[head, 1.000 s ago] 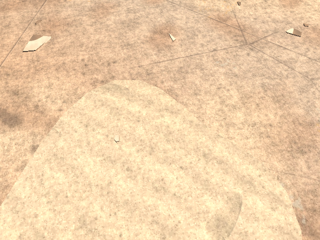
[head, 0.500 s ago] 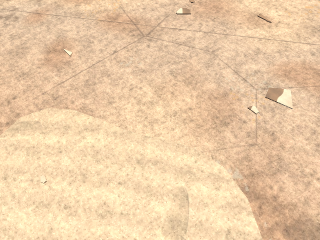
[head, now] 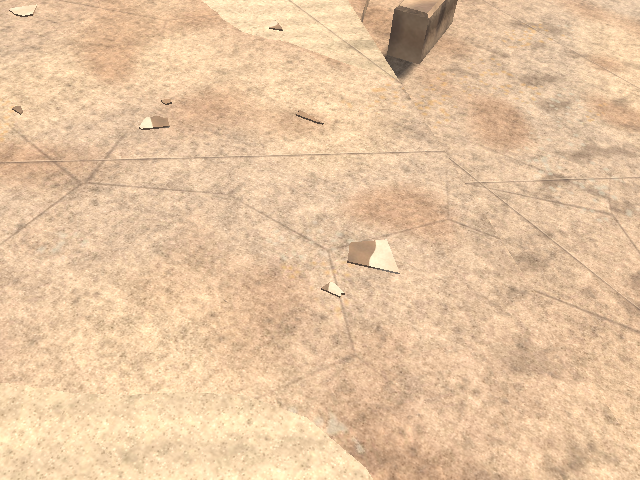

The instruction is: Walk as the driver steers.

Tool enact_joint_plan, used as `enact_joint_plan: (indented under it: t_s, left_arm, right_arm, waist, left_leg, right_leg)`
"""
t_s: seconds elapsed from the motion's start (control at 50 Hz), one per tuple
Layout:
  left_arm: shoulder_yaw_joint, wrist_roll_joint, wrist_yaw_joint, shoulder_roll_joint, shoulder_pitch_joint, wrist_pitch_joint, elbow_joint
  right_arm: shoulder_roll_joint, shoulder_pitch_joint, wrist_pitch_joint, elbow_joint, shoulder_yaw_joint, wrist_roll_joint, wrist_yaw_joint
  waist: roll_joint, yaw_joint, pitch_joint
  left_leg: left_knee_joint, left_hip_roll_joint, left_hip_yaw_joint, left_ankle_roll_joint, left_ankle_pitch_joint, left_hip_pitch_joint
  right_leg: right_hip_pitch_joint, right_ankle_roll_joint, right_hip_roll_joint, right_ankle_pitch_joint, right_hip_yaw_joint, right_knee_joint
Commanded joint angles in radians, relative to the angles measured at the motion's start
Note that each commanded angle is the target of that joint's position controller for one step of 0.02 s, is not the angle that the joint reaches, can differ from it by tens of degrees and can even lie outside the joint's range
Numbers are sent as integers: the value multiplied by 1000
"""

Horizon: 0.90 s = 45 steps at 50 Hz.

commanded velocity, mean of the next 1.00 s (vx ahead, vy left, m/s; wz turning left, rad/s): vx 0.49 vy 0.00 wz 0.32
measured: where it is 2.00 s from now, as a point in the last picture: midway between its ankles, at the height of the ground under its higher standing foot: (124, 366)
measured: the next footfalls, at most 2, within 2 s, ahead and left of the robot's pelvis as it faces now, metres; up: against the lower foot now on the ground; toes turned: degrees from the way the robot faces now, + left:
right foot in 0.16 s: +0.16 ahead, -0.15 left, +0.00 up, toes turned -2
left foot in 0.56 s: +0.51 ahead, -0.01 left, +0.00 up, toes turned +3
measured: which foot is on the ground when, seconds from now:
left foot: down 0.00-0.16, up 0.18-0.54, down 0.56-1.00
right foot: up 0.00-0.14, down 0.16-0.56, up 0.58-1.00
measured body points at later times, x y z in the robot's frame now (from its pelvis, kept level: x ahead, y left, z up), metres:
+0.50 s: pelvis +0.27 -0.07 -0.02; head +0.31 -0.07 +0.43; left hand +0.25 +0.20 -0.15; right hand +0.45 -0.30 -0.13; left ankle +0.45 +0.02 -0.72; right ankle +0.12 -0.14 -0.75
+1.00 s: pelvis +0.44 -0.08 -0.01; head +0.45 -0.07 +0.44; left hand +0.51 +0.23 -0.10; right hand +0.62 -0.34 -0.11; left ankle +0.47 -0.01 -0.75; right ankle +0.53 -0.22 -0.73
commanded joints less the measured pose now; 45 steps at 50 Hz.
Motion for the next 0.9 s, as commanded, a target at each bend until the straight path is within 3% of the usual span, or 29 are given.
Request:
enact_joint_plan:
  t_s: [0.02, 0.1, 0.12, 0.14, 0.16, 0.18, 0.2, 0.22, 0.24, 0.28, 0.32, 0.36, 0.42, 0.44, 0.48, 0.52, 0.54, 0.56, 0.58, 0.6, 0.62, 0.64, 0.66, 0.7, 0.74, 0.78, 0.8, 0.82, 0.9]
  left_arm:
    - [-3, -11, -5, 53, -231, -34, -133]
    - [-10, -15, 6, 52, -217, -48, -144]
    - [-7, -11, 16, 58, -153, -55, -128]
    - [6, -3, 30, 83, -13, -65, -82]
    - [32, 12, 48, 145, 219, -75, -18]
    - [63, 29, 61, 277, 365, -76, -1]
    - [53, 15, 61, 229, 303, -77, -11]
    - [35, 11, 58, 167, 210, -73, -18]
    - [24, 3, 53, 121, 191, -76, -16]
    - [-1, -7, 53, 59, 135, -86, -13]
    - [-4, -23, 50, 61, 141, -102, 11]
    - [-2, -38, 45, 71, 147, -108, 38]
    - [-12, -43, 46, 46, 145, -109, 77]
    - [-11, -40, 48, 53, 156, -111, 91]
    - [-6, -34, 57, 70, 152, -115, 109]
    - [8, -32, 79, 103, 107, -103, 102]
    - [13, -34, 88, 117, 86, -91, 95]
    - [14, -39, 91, 116, 95, -86, 84]
    - [-6, -24, 88, 6, 224, -82, 61]
    - [-8, -38, 90, 20, 311, -60, 57]
    - [-7, -11, 92, 67, 265, -50, 61]
    - [-5, -2, 90, 83, 161, -46, 40]
    - [-6, 4, 90, 72, 98, -40, 21]
    - [-12, 9, 92, 54, 88, 1, 5]
    - [-18, 6, 94, 30, 89, 21, -2]
    - [-18, 14, 82, 31, 54, 22, -23]
    - [-16, 19, 76, 40, 20, 21, -36]
    - [-12, 19, 72, 51, -10, 20, -45]
    - [-11, 4, 74, 52, -118, -10, -68]
  right_arm:
    - [-194, 10, -22, -41, -52, 1, 1]
    - [-202, 17, -17, -18, -58, 6, 7]
    - [-200, 7, -15, -11, -56, 10, 8]
    - [-182, -2, -19, -8, -49, 12, 7]
    - [-148, -40, -29, -26, -36, 9, 8]
    - [-36, -74, -43, -100, -4, 25, 12]
    - [-107, -137, -37, -103, -21, 10, 1]
    - [-122, -163, -34, -102, -26, -2, 7]
    - [-121, -127, -36, -80, -22, -12, 21]
    - [-93, -104, -14, -54, -14, -32, 35]
    - [-70, -95, 5, -52, -8, -38, 38]
    - [-54, -159, 6, -81, -1, -36, 38]
    - [-12, -273, -1, -108, 25, -21, 45]
    - [-8, -283, -1, -104, 29, -14, 45]
    - [-32, -246, -2, -83, 23, -11, 39]
    - [-83, -101, -6, -36, 2, -22, 31]
    - [-103, 12, -13, 0, -10, -30, 27]
    - [-146, 81, -19, 17, -26, -39, 19]
    - [-241, 45, -16, -3, -48, -36, 13]
    - [-273, 46, -3, -29, -69, 10, 11]
    - [-228, -60, 16, -81, -72, 34, 3]
    - [-164, -123, 34, -94, -56, 35, -5]
    - [-129, -140, 46, -86, -47, 27, -10]
    - [-119, -139, 57, -76, -46, 18, -13]
    - [-148, -148, 59, -82, -58, 6, -5]
    - [-172, -164, 67, -97, -71, 4, -3]
    - [-187, -178, 72, -108, -78, 1, -1]
    - [-198, -184, 75, -117, -84, -2, 2]
    - [-208, -139, 69, -116, -99, 1, 9]
  waist:
    - [211, -40, 148]
    - [191, -12, 180]
    - [165, 31, 168]
    - [111, 105, 102]
    - [2, 228, -42]
    - [-279, 270, -165]
    - [-135, 241, -83]
    - [-55, 177, 19]
    - [-17, 144, 28]
    - [-33, 78, 116]
    - [-44, 45, 132]
    - [-39, 36, 146]
    - [-61, 57, 157]
    - [-73, 65, 143]
    - [-67, 50, 106]
    - [-46, -14, 30]
    - [-27, -62, -21]
    - [32, -87, -62]
    - [268, 31, -142]
    - [294, 38, -350]
    - [130, 43, -292]
    - [62, 41, -135]
    - [21, 62, -32]
    - [34, 88, 13]
    - [46, 99, -6]
    - [75, 93, -46]
    - [115, 84, -31]
    - [146, 75, -8]
    - [144, 24, 31]
  left_leg:
    - [-186, 225, -225, 139, -269, -20]
    - [-168, 258, -188, 153, -190, -107]
    - [-114, 253, -156, 148, -86, -143]
    - [42, 212, -88, 130, 139, -215]
    - [364, 132, 3, 103, 245, -359]
    - [749, -1, 105, 50, -160, -670]
    - [909, -15, -1, 66, -194, -801]
    - [958, 55, -12, 73, -110, -849]
    - [923, 90, 1, 62, -60, -779]
    - [853, 128, 41, 16, -26, -680]
    - [845, 108, 85, -18, -27, -633]
    - [763, 87, 120, -33, 35, -607]
    - [441, 43, 179, -22, 210, -438]
    - [376, 22, 189, -9, 268, -388]
    - [331, -14, 175, 30, 308, -296]
    - [313, -64, 171, 62, 259, -180]
    - [247, -72, 157, 80, 295, -71]
    - [183, -10, 86, 112, 504, 40]
    - [348, 255, -210, 222, 1192, 275]
    - [253, 392, -542, 398, 1223, 435]
    - [173, 354, -516, 385, 901, 318]
    - [117, 297, -442, 352, 690, 153]
    - [70, 241, -397, 312, 606, 30]
    - [25, 176, -331, 259, 532, -125]
    - [29, 129, -305, 228, 499, -189]
    - [-36, 78, -346, 210, -34, -232]
    - [-80, 66, -394, 204, -269, -257]
    - [-112, 68, -441, 200, -389, -267]
    - [-97, 69, -514, 175, -426, -198]
  right_leg:
    - [-89, -4, -23, -20, -82, -181]
    - [129, -83, -6, -59, -135, -348]
    - [243, -106, 7, -38, -144, -398]
    - [460, -124, 27, -44, -138, -416]
    - [754, -152, -67, -163, -9, -426]
    - [975, -221, -369, -639, 471, -578]
    - [855, -236, -395, -692, 669, -639]
    - [774, -224, -355, -573, 516, -599]
    - [690, -219, -302, -445, 405, -621]
    - [526, -208, -226, -47, 239, -664]
    - [475, -218, -202, 508, 119, -630]
    - [432, -218, -171, 783, 21, -627]
    - [358, -177, -95, 816, -86, -636]
    - [379, -165, -107, 808, -96, -640]
    - [434, -140, -149, 859, -115, -593]
    - [493, -108, -153, 953, -141, -372]
    - [477, -92, -136, 889, -161, -175]
    - [396, -70, -64, 609, -194, 94]
    - [126, -38, 82, -367, -198, 463]
    - [-41, -21, 137, -432, -42, 692]
    - [-69, -26, 55, -319, 17, 678]
    - [-83, -25, 21, -266, 7, 605]
    - [-84, -16, -4, -251, 7, 523]
    - [5, 1, -21, -245, 4, 386]
    - [57, 13, -9, -226, -8, 298]
    - [74, 21, -22, -188, 0, 199]
    - [62, 26, -19, -174, 0, 161]
    - [43, 32, -14, -162, 0, 129]
    - [-2, 43, -3, -107, 20, -29]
